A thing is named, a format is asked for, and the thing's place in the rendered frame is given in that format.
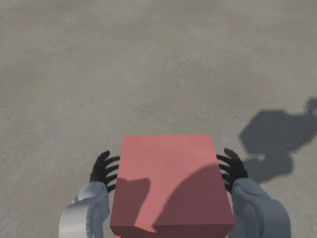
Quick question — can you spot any carton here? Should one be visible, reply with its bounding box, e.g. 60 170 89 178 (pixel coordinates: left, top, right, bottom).
109 134 236 238

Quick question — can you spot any robot right forearm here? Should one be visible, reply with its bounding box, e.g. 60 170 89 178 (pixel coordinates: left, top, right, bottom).
231 178 292 238

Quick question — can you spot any robot left forearm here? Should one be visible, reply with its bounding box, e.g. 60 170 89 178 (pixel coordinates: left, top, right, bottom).
58 181 110 238

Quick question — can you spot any right robot hand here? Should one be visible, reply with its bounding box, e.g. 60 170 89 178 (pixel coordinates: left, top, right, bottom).
216 148 248 194

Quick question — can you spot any left robot hand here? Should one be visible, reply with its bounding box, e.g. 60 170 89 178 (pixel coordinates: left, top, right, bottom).
89 151 120 193

